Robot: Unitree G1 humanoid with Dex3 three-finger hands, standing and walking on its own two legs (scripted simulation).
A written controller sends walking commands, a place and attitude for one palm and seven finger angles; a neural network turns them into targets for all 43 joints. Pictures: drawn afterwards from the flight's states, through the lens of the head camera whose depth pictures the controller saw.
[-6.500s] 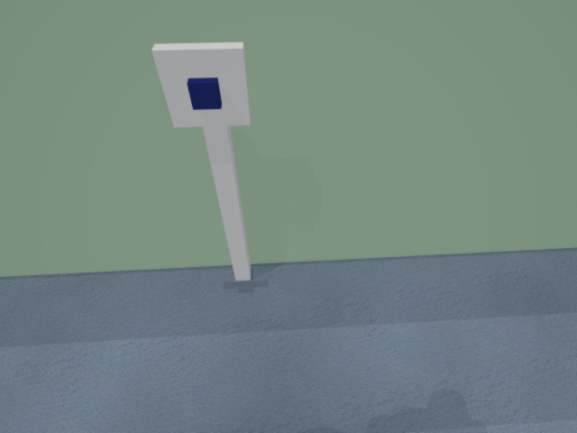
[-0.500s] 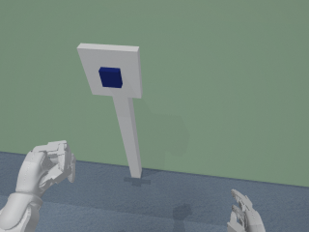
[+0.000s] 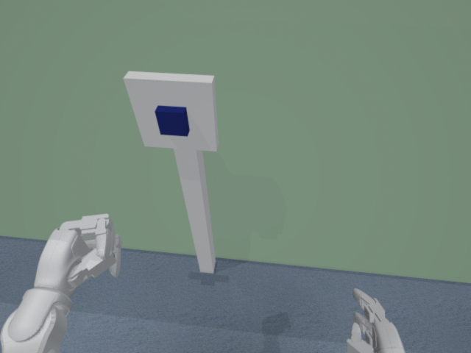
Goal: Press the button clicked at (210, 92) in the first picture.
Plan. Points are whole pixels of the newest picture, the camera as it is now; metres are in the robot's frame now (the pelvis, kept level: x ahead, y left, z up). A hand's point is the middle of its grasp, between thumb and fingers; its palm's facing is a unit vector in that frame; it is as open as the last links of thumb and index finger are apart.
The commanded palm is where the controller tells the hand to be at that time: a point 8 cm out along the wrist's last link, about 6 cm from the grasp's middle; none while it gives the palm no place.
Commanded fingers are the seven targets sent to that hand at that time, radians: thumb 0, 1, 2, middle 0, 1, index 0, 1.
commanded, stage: aim a knuckle at the button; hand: left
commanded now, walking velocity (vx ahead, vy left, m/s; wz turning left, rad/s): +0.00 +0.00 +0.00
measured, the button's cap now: (173, 120) +0.55 +0.18 +0.11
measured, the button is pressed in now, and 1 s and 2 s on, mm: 0 0 0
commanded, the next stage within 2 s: press the button with the knuckle in 1.94 s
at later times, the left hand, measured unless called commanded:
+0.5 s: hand (136, 207) +0.32 +0.20 +0.10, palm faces -0.02 -1.00 -0.03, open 3.1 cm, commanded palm +0.30 +0.25 +0.09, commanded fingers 0.00 0.90 0.90 -1.30 -1.50 -1.30 -1.50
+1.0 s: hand (159, 177) +0.40 +0.18 +0.08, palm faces -0.03 -1.00 -0.01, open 3.1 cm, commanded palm +0.38 +0.24 +0.08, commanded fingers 0.00 0.90 0.90 -1.30 -1.50 -1.30 -1.50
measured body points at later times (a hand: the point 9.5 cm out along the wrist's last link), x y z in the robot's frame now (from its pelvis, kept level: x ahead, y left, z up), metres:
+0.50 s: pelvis +0.00 +0.00 +0.00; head +0.02 -0.01 +0.45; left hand +0.31 +0.25 +0.10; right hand +0.14 -0.25 -0.09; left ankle -0.01 +0.14 -0.71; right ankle +0.02 -0.14 -0.71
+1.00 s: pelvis +0.00 -0.01 +0.00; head +0.06 -0.01 +0.44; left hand +0.40 +0.24 +0.08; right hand +0.11 -0.26 -0.11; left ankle -0.01 +0.14 -0.71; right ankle +0.02 -0.14 -0.71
